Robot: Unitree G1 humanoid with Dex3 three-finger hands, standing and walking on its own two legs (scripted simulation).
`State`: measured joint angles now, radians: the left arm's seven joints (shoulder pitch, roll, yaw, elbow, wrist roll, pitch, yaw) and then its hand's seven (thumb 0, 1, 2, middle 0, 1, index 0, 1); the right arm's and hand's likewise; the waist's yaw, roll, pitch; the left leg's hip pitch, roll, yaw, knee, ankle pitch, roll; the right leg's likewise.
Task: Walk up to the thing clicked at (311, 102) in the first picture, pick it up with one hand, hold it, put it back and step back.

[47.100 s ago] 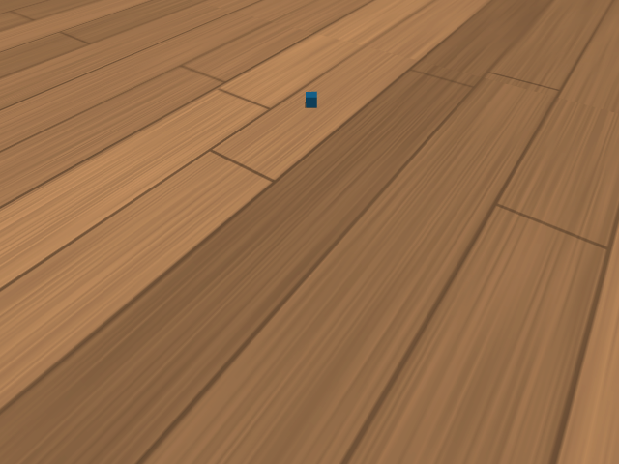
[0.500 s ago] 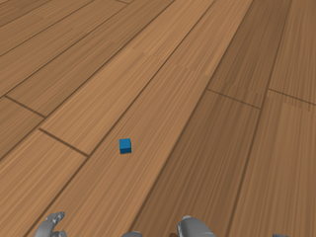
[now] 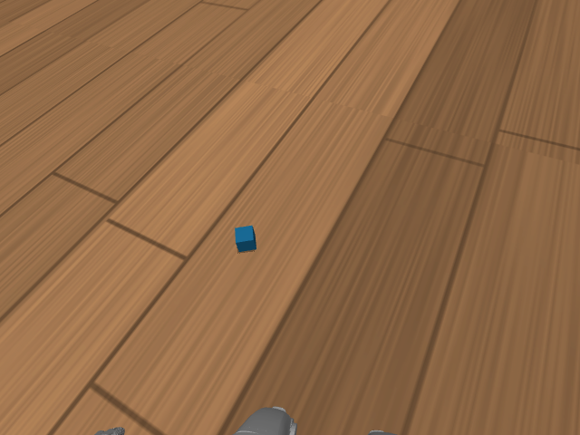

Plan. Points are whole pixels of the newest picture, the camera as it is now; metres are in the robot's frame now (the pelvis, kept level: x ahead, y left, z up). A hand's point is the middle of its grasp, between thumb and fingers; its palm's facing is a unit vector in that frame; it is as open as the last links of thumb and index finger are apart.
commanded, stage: step back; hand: left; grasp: from above
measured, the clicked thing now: (245, 238) +0.87 +0.30 -0.73
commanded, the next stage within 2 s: stand in 1.64 s
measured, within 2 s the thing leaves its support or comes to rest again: neither
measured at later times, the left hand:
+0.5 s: hand out of the picture -0.11 +0.26 -0.15, palm faces -0.01 -0.91 -0.42, open 7.4 cm
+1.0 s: hand out of the picture -0.19 +0.28 -0.15, palm faces +0.04 -0.92 -0.39, open 7.4 cm
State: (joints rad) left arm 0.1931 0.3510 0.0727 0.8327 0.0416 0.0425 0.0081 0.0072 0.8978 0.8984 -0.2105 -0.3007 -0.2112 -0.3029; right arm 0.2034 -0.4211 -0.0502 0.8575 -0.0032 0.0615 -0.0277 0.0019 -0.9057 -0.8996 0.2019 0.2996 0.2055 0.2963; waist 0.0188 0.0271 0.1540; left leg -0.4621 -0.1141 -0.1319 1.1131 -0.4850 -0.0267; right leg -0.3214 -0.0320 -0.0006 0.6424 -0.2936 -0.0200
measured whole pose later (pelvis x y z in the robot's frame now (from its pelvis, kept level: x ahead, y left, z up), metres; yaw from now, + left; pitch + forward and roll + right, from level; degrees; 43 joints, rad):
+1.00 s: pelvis -0.24 -0.01 +0.00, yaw +2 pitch -3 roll +0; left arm 0.22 0.41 0.07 1.01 0.02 -0.01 -0.03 0.01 0.90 0.90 -0.21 -0.30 -0.21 -0.30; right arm 0.24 -0.35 -0.04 0.98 -0.04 0.00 0.02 0.00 -0.90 -0.90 0.21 0.30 0.21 0.30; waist 0.00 -0.01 0.07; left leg -0.22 0.01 -0.03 0.61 -0.34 -0.01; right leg -0.28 -0.01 -0.01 0.62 -0.33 -0.02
